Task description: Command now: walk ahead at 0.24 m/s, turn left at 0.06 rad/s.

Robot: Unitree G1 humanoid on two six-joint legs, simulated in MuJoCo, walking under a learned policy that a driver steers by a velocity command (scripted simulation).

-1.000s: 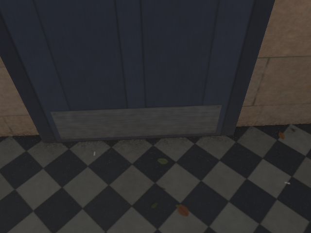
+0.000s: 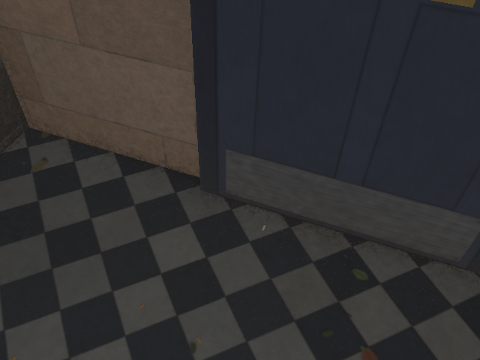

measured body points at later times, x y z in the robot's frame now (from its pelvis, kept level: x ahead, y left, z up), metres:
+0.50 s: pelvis +0.15 -0.03 +0.02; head +0.17 -0.05 +0.46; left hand +0.13 +0.23 -0.10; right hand +0.36 -0.26 -0.07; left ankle +0.30 +0.14 -0.66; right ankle +0.05 -0.13 -0.73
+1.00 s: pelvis +0.32 +0.01 +0.00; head +0.34 +0.01 +0.45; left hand +0.44 +0.28 -0.11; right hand +0.48 -0.23 -0.10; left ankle +0.39 +0.10 -0.73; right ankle +0.37 -0.15 -0.72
